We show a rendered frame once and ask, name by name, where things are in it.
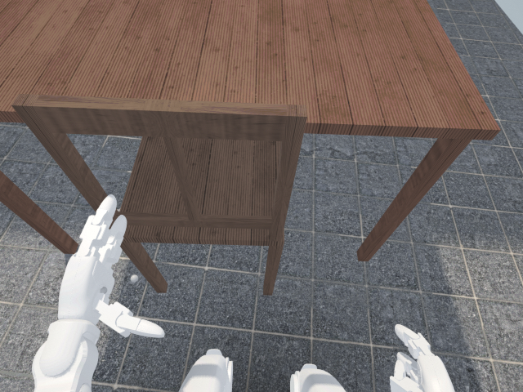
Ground right robot hand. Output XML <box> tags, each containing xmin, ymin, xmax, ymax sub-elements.
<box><xmin>390</xmin><ymin>324</ymin><xmax>455</xmax><ymax>392</ymax></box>

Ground left robot shin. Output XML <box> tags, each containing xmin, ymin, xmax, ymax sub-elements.
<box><xmin>206</xmin><ymin>349</ymin><xmax>222</xmax><ymax>356</ymax></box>

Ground left robot hand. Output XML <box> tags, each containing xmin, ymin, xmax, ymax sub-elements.
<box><xmin>58</xmin><ymin>194</ymin><xmax>165</xmax><ymax>338</ymax></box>

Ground left robot forearm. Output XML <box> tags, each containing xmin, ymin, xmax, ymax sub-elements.
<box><xmin>32</xmin><ymin>318</ymin><xmax>101</xmax><ymax>392</ymax></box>

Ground right robot thigh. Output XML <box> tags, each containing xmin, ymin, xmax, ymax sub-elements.
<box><xmin>290</xmin><ymin>368</ymin><xmax>346</xmax><ymax>392</ymax></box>

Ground table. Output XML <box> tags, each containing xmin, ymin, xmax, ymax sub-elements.
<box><xmin>0</xmin><ymin>0</ymin><xmax>501</xmax><ymax>261</ymax></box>

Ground chair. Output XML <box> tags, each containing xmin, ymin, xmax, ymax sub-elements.
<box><xmin>11</xmin><ymin>94</ymin><xmax>307</xmax><ymax>296</ymax></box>

